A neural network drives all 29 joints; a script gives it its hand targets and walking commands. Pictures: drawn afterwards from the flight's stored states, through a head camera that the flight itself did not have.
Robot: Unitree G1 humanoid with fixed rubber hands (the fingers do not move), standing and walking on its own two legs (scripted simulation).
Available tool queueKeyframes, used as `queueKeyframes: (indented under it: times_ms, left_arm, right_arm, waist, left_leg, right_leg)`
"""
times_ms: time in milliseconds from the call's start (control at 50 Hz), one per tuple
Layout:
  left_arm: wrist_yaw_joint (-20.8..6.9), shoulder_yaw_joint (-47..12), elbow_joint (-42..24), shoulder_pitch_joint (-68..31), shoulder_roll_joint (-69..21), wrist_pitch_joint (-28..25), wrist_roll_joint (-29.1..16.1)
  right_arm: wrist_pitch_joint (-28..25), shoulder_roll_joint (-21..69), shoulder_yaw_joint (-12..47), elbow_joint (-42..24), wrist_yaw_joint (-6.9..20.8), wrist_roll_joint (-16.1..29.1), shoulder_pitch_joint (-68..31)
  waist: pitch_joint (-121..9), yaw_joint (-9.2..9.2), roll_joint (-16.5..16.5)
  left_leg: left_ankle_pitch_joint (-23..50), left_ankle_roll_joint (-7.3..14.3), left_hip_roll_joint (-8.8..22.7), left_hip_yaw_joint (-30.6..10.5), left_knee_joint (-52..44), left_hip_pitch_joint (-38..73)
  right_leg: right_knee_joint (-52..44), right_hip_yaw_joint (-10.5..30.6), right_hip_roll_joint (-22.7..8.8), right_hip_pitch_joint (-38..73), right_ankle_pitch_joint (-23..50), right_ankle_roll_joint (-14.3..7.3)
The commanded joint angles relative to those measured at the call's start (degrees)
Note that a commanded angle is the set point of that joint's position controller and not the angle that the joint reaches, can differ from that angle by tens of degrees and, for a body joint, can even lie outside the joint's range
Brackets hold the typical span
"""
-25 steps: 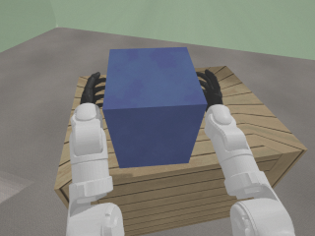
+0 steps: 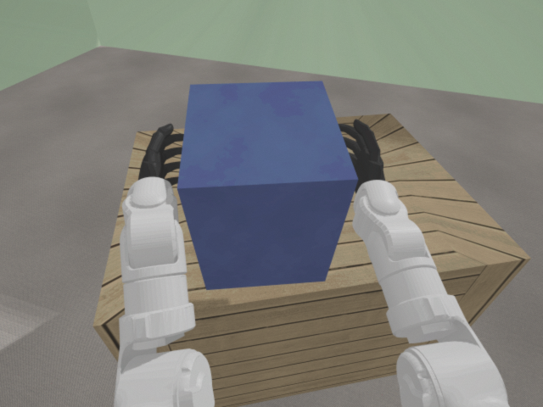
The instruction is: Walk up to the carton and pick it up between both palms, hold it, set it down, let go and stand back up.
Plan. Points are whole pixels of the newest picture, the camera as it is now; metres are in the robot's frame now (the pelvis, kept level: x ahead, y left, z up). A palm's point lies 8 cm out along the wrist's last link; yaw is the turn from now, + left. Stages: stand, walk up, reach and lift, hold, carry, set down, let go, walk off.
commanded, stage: hold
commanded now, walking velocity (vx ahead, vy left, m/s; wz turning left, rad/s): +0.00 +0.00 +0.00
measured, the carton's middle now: (262, 189) +0.41 +0.01 +0.14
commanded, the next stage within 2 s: set down in 0.20 s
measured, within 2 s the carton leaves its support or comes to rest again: neither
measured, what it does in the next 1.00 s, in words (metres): stands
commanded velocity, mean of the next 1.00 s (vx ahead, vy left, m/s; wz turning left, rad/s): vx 0.00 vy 0.00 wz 0.00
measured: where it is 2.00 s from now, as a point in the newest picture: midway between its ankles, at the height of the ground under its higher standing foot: outside the picture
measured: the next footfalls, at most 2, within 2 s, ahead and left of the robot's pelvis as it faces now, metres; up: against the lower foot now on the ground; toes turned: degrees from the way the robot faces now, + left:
none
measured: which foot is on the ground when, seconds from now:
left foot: down 0.00-1.00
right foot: down 0.00-1.00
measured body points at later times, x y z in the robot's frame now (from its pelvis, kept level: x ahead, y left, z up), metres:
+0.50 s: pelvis +0.00 +0.00 +0.00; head -0.04 +0.03 +0.45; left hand +0.38 +0.16 +0.20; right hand +0.38 -0.13 +0.20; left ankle +0.04 +0.12 -0.75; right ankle +0.00 -0.11 -0.75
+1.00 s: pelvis +0.03 +0.00 +0.00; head +0.02 +0.03 +0.45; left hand +0.41 +0.16 +0.15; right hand +0.40 -0.14 +0.16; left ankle +0.04 +0.12 -0.75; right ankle +0.00 -0.11 -0.75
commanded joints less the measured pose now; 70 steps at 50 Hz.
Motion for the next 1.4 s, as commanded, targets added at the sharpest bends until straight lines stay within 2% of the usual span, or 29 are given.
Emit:
queueKeyframes:
  times_ms: [0, 120, 180, 200, 260, 360, 440, 500, 540, 600, 700, 740, 880, 960, 1100, 1140, 1280, 1380]
  left_arm:
    - [-7.53, -23.54, -3.66, -32.22, -23.01, -3.15, -8.99]
    - [-7.4, -24.49, -4.16, -31.88, -23.49, -3.17, -9.54]
    - [-7.59, -23.97, -3.35, -31.85, -23.1, -2.86, -9.06]
    - [-7.82, -26.11, -4.66, -30.12, -24.96, -3.21, -10.49]
    - [-7.71, -26.12, -3.91, -29.85, -24.61, -4.48, -10.55]
    - [-8.36, -22.33, 0.66, -29.23, -22.74, -9.04, -8.45]
    - [-8.41, -21.37, 3.96, -27.86, -22.33, -13.75, -7.62]
    - [-8.42, -20.6, 6.54, -27.4, -21.57, -16.25, -7.47]
    - [-8.28, -20.76, 7.36, -26.78, -21.75, -17.37, -7.54]
    - [-7.77, -22.4, 6.24, -26.45, -22.47, -19.39, -8.72]
    - [-6.43, -26.8, 1.62, -25.84, -23.8, -22.07, -11.15]
    - [-6.11, -27.52, 1.29, -25.19, -23.77, -22.33, -11.02]
    - [-6.02, -27.51, 1.43, -23.95, -23.8, -21.82, -10.71]
    - [-6.41, -26.28, 3.71, -24.36, -23.85, -22.19, -10.3]
    - [-6.49, -22.59, 10.6, -28.17, -23.65, -24.98, -9.3]
    - [-6.29, -21.35, 12.94, -29.23, -23.62, -25.83, -8.74]
    - [-5.02, -19.5, 19.1, -36.02, -24.69, -31.08, -8.88]
    - [-4.45, -17.15, 24.61, -38.33, -24.79, -33.99, -8.55]
  right_arm:
    - [-3.1, 23.86, 19.45, -12.03, 5.43, 2.83, -38.79]
    - [-3.32, 23.82, 19.6, -12.97, 5.49, 2.91, -38.68]
    - [-2.97, 23.61, 18.76, -11.81, 5.42, 2.42, -38.14]
    - [-3.91, 24.19, 20.21, -15.87, 5.38, 3.39, -38.44]
    - [-5.23, 23.47, 20.53, -16.39, 5.41, 2.85, -39.18]
    - [-9.88, 22.5, 16.29, -12.28, 6.67, -1.8, -37.96]
    - [-16.0, 21.08, 12.76, -10.36, 7.83, -6.01, -36.1]
    - [-18.86, 20.7, 11.07, -6.68, 8.13, -8.32, -34.7]
    - [-20.08, 20.54, 10.68, -5.42, 8.22, -9.28, -33.49]
    - [-21.9, 20.64, 11.78, -5.11, 7.92, -8.86, -32.59]
    - [-23.82, 21.95, 17.7, -8.87, 6.57, -6.11, -31.98]
    - [-23.62, 22.29, 19.43, -9.18, 6.1, -5.05, -31.25]
    - [-22.3, 22.29, 20.56, -8.96, 5.86, -4.14, -29.54]
    - [-22.07, 22.15, 18.55, -7.71, 6.13, -5.41, -29.22]
    - [-23.28, 22.66, 13.15, -2.08, 7.26, -9.56, -31.15]
    - [-23.68, 22.54, 10.78, 0.69, 7.64, -10.83, -31.34]
    - [-26.03, 24.02, 4.75, 7.88, 9.03, -14.95, -34.2]
    - [-26.58, 25.22, 1.21, 12.43, 9.87, -17.46, -35.22]
  waist:
    - [-18.76, -0.04, 3.72]
    - [-19.23, -0.42, 4.34]
    - [-17.38, -0.66, 4.33]
    - [-20.61, 0.04, 4.91]
    - [-20.75, 0.01, 4.62]
    - [-16.84, 1.32, 3.41]
    - [-16.51, 1.75, 4.29]
    - [-15.18, 2.06, 3.2]
    - [-15.26, 2.07, 3.47]
    - [-18.48, 1.93, 3.63]
    - [-25.78, 1.94, 4.01]
    - [-25.7, 1.93, 4.34]
    - [-22.8, 2.37, 4.5]
    - [-22.06, 2.55, 4.25]
    - [-21.31, 3.49, 3.03]
    - [-20.41, 3.53, 3.69]
    - [-23.97, 4.16, 4.95]
    - [-25.49, 4.63, 4.31]
  left_leg:
    - [9.2, 0.54, -1.77, 2.91, -0.29, 8.31]
    - [10.22, 0.18, -1.68, 2.8, 0.05, 8.86]
    - [7.91, 0.47, -1.62, 2.81, -0.47, 7.88]
    - [8.7, 0.49, -1.56, 2.21, -0.37, 7.57]
    - [9.6, 0.24, -1.52, 2.02, 0.03, 7.91]
    - [1.21, 1.2, -1.19, 2.88, -2.63, 4.95]
    - [0.72, 0.94, -0.86, 3.4, -3.05, 4.76]
    - [-1.86, 1.44, -0.64, 3.7, -3.7, 3.9]
    - [0.1, 1.15, -0.75, 3.96, -3.42, 4.04]
    - [6.99, 0.09, -0.73, 3.79, -1.4, 6.49]
    - [20.37, -1.25, -1.24, 3.11, 2.72, 9.25]
    - [21.75, -1.32, -1.46, 2.77, 3.1, 8.58]
    - [19.79, -1.3, -1.5, 2.48, 2.31, 6.44]
    - [17.21, -1.26, -1.34, 2.56, 1.23, 5.95]
    - [11.34, -0.66, -0.99, 3.32, -0.71, 3.82]
    - [10.55, -0.87, -0.84, 3.61, -1.06, 3.63]
    - [10.57, -1.48, -0.56, 4.51, -1.12, 3.95]
    - [10.76, -1.45, -0.67, 5.01, -1.39, 3.33]
  right_leg:
    - [-1.97, -2.93, 1.76, -1.72, 7.84, 2.41]
    - [-1.74, -3.18, 1.98, -2.15, 8.49, 2.2]
    - [-1.99, -3.1, 1.75, -2.39, 6.63, 2.18]
    - [-1.9, -2.83, 1.6, -1.57, 8.38, 1.95]
    - [-1.69, -3.44, 1.78, -2.29, 9.09, 2.03]
    - [-2.53, -4.01, 0.95, -4.01, 1.44, 1.87]
    - [-2.77, -4.85, 0.64, -4.2, 0.44, 1.81]
    - [-2.92, -4.82, 0.2, -3.76, -1.09, 1.84]
    - [-2.86, -4.87, 0.11, -3.33, 0.81, 1.87]
    - [-1.9, -5.2, 0.65, -1.62, 7.2, 2.01]
    - [0.45, -4.63, 1.31, 2.58, 21.72, 2.68]
    - [0.94, -4.19, 1.17, 3.39, 24.78, 2.94]
    - [0.88, -3.84, 0.83, 3.1, 24.06, 3.08]
    - [0.32, -3.91, 0.77, 2.51, 21.81, 3.03]
    - [-0.56, -4.25, 0.59, 1.68, 16.16, 2.77]
    - [-1.09, -4.22, 0.57, 0.68, 13.99, 2.49]
    - [-1.39, -4.5, 0.72, -1.1, 11.68, 1.97]
    - [-1.46, -4.24, 0.68, -0.78, 12.58, 2.14]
